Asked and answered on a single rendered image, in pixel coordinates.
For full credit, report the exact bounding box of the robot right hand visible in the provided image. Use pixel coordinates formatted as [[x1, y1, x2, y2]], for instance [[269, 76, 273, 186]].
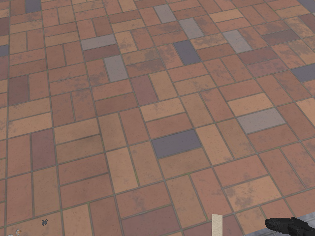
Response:
[[265, 217, 315, 236]]

